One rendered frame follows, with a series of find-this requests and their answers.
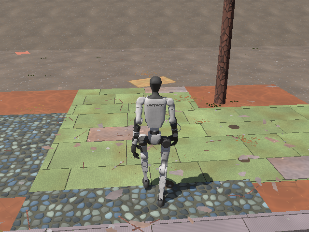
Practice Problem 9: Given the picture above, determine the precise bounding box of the right robot upper arm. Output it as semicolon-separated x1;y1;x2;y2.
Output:
165;97;176;124

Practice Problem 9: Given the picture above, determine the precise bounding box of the right robot hand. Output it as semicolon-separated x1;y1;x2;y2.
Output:
168;135;178;146

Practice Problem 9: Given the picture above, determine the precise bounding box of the left robot upper arm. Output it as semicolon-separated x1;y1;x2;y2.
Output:
135;97;145;125

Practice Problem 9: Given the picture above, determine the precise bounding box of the left robot shin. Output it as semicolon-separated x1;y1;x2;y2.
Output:
140;152;148;182

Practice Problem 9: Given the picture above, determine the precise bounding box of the left robot hand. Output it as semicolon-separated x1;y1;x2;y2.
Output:
131;144;143;159

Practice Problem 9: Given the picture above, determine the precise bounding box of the right robot forearm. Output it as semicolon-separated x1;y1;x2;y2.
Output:
170;117;178;137

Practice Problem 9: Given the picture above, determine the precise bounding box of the robot torso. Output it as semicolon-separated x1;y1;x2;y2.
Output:
144;95;166;145

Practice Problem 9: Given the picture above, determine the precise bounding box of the left robot forearm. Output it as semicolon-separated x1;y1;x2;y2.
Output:
132;118;140;145

